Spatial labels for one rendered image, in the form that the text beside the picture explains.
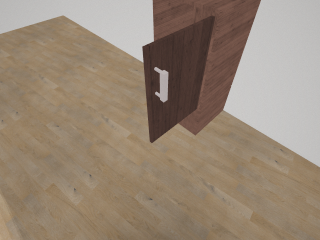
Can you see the cupboard door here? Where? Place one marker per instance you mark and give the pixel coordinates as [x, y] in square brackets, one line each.
[183, 54]

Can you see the handle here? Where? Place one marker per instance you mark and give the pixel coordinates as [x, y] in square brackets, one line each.
[164, 75]

